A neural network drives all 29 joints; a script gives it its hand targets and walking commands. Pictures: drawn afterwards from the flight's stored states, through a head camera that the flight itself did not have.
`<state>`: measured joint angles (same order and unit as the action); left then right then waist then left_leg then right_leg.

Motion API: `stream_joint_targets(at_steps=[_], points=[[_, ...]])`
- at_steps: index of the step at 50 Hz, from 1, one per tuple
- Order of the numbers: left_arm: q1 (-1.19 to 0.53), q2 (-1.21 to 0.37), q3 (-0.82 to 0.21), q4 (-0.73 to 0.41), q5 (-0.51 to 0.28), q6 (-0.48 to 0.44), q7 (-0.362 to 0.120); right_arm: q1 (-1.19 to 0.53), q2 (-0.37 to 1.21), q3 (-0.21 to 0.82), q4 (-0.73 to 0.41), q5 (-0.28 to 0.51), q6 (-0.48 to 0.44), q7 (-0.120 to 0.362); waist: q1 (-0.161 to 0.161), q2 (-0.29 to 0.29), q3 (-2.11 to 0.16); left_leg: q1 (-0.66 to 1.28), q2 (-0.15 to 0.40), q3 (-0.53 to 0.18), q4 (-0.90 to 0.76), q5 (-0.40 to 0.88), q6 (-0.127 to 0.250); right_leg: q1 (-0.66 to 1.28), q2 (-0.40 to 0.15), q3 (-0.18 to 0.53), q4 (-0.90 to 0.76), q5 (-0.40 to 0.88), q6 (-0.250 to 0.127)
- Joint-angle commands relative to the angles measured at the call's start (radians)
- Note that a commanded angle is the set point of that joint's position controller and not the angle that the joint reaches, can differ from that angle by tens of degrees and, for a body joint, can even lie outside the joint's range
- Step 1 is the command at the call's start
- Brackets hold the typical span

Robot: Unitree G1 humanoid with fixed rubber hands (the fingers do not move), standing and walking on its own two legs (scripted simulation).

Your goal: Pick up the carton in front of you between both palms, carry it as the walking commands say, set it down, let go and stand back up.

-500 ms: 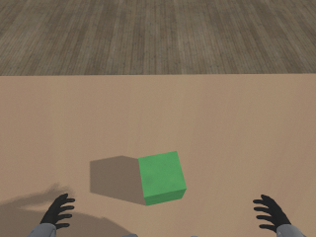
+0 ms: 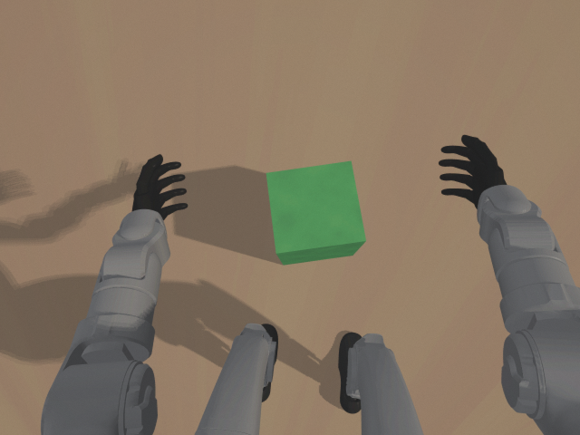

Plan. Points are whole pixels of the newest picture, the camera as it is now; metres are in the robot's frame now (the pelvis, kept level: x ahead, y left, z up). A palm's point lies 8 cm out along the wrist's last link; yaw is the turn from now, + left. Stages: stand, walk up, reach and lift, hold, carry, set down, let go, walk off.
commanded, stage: reach and lift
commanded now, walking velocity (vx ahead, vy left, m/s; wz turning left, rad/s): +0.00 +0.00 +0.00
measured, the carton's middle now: (313, 218) +0.51 +0.02 -0.55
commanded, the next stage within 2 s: none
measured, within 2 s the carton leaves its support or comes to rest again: neither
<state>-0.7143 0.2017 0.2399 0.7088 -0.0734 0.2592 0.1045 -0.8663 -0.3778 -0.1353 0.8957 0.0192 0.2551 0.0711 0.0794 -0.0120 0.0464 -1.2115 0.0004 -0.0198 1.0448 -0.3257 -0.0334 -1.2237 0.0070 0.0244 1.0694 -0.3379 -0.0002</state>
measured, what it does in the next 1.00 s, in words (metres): lowers itself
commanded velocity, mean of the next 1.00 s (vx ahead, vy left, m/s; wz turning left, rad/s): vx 0.00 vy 0.00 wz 0.00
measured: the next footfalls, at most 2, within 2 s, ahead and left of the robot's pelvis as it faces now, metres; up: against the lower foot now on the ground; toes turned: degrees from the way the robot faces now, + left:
none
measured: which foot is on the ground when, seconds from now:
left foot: down 0.00-1.00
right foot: down 0.00-1.00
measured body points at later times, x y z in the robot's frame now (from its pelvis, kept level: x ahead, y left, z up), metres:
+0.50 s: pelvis +0.02 -0.01 -0.04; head +0.35 -0.02 +0.26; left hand +0.50 +0.21 -0.18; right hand +0.58 -0.16 -0.18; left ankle +0.08 +0.14 -0.64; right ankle +0.08 -0.12 -0.64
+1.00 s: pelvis -0.04 +0.00 -0.25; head +0.33 -0.01 +0.00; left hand +0.49 +0.22 -0.42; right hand +0.56 -0.16 -0.42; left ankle +0.08 +0.14 -0.64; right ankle +0.08 -0.12 -0.64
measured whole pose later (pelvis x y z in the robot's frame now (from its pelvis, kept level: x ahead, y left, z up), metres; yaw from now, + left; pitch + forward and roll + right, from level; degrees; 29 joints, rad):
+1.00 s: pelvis -0.04 +0.00 -0.25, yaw +3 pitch +45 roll +4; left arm -1.30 0.22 0.29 0.91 -0.17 0.13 0.17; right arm -1.51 -0.49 0.00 1.13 0.15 0.15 -0.03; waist 0.08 0.01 0.20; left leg -2.22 -0.05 -0.02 1.95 -0.51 -0.08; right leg -2.25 0.06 0.08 2.00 -0.53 0.03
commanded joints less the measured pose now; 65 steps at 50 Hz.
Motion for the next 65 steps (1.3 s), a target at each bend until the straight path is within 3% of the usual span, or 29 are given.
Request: stream_joint_targets(at_steps=[1, 5, 10, 13, 16, 20, 24, 31, 37, 44, 51, 56, 61, 65], points=[[-0.341, 0.106, 0.051, -0.070, 0.007, 0.002, 0.018, -0.410, -0.163, -0.028, -0.028, -0.004, -0.002, 0.005, 0.023, -0.049, -0.768, 0.225, -0.039, 0.088, -0.105, 0.012, -0.029, 0.373, 0.033, -0.026, -0.112, 0.000, 0.011], [-0.483, 0.087, 0.096, -0.027, 0.025, 0.004, 0.031, -0.591, -0.179, -0.041, 0.066, -0.023, -0.003, 0.015, 0.040, -0.061, -0.838, 0.175, -0.046, 0.104, -0.080, -0.015, -0.032, 0.315, 0.044, -0.030, -0.094, -0.038, 0.009], [-0.606, 0.050, 0.163, -0.017, 0.066, -0.015, 0.032, -0.761, -0.173, -0.071, 0.128, -0.067, -0.023, 0.025, 0.059, -0.093, -0.925, 0.115, -0.057, 0.116, -0.045, 0.033, -0.038, 0.295, 0.056, -0.025, -0.063, 0.016, 0.010], [-0.613, 0.030, 0.207, -0.043, 0.104, -0.037, 0.025, -0.787, -0.161, -0.097, 0.122, -0.112, -0.039, 0.022, 0.060, -0.111, -1.027, 0.121, -0.067, 0.124, -0.028, 0.129, -0.041, 0.343, 0.064, -0.025, -0.043, 0.133, 0.017], [-0.573, 0.012, 0.239, -0.078, 0.131, -0.066, 0.014, -0.767, -0.131, -0.119, 0.085, -0.149, -0.060, 0.014, 0.063, -0.133, -1.116, 0.100, -0.075, 0.130, -0.013, 0.274, -0.039, 0.412, 0.068, -0.016, -0.009, 0.329, 0.019], [-0.510, -0.023, 0.264, -0.078, 0.158, -0.120, -0.009, -0.708, -0.059, -0.145, 0.055, -0.173, -0.097, 0.003, 0.066, -0.151, -1.113, -0.043, -0.080, 0.125, 0.024, 0.399, -0.039, 0.417, 0.059, 0.011, 0.058, 0.557, 0.016], [-0.455, -0.051, 0.278, -0.026, 0.170, -0.171, -0.023, -0.630, 0.000, -0.163, 0.063, -0.185, -0.131, -0.013, 0.052, -0.149, -1.066, -0.224, -0.079, 0.111, 0.106, 0.433, -0.048, 0.303, 0.051, 0.033, 0.153, 0.660, 0.018], [-0.459, -0.035, 0.257, 0.039, 0.140, -0.213, -0.015, -0.596, -0.013, -0.133, 0.072, -0.147, -0.169, -0.059, 0.022, -0.106, -1.036, -0.347, -0.076, 0.088, 0.338, 0.383, -0.072, -0.078, 0.059, 0.016, 0.353, 0.461, 0.024], [-0.566, 0.052, 0.143, 0.013, 0.018, -0.209, 0.030, -0.717, -0.119, -0.007, 0.028, -0.011, -0.175, -0.100, 0.021, -0.101, -1.229, -0.306, -0.073, 0.102, 0.557, 0.378, -0.072, -0.148, 0.056, -0.015, 0.568, 0.387, 0.029], [-0.733, 0.127, 0.051, 0.016, -0.099, -0.162, 0.069, -0.893, -0.205, 0.107, 0.034, 0.120, -0.138, -0.107, 0.035, -0.148, -1.261, -0.380, -0.057, 0.136, 0.709, 0.158, -0.056, -0.159, 0.036, -0.031, 0.714, 0.157, 0.027], [-0.870, 0.138, 0.054, 0.177, -0.087, -0.151, 0.064, -1.001, -0.219, 0.141, 0.210, 0.141, -0.131, -0.091, 0.036, -0.125, -0.983, -0.479, -0.032, 0.128, 0.812, -0.021, -0.043, -0.376, 0.004, -0.021, 0.793, -0.069, 0.017], [-0.934, 0.150, 0.058, 0.264, -0.068, -0.186, 0.053, -1.040, -0.231, 0.142, 0.291, 0.135, -0.162, -0.090, 0.028, -0.089, -0.877, -0.494, -0.026, 0.109, 0.894, 0.009, -0.047, -0.453, -0.004, -0.006, 0.866, -0.052, 0.016], [-0.994, 0.183, 0.032, 0.252, -0.094, -0.224, 0.061, -1.098, -0.258, 0.166, 0.238, 0.166, -0.198, -0.106, 0.032, -0.084, -0.913, -0.472, -0.028, 0.104, 0.957, 0.117, -0.044, -0.431, -0.003, 0.000, 0.941, 0.051, 0.019], [-0.943, 0.168, -0.001, 0.263, -0.129, -0.243, 0.062, -1.048, -0.220, 0.201, 0.211, 0.194, -0.214, -0.119, 0.033, -0.102, -0.966, -0.440, -0.036, 0.103, 1.001, 0.224, -0.034, -0.370, 0.005, 0.002, 0.983, 0.177, 0.022]])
